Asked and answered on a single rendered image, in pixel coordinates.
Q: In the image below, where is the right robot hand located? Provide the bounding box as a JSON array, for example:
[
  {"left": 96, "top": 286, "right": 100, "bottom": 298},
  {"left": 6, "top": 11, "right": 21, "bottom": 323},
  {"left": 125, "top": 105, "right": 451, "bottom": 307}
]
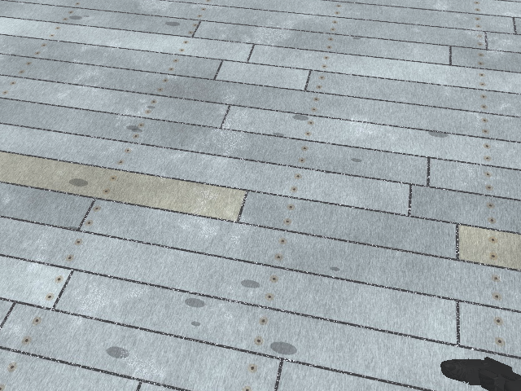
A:
[{"left": 440, "top": 357, "right": 521, "bottom": 391}]

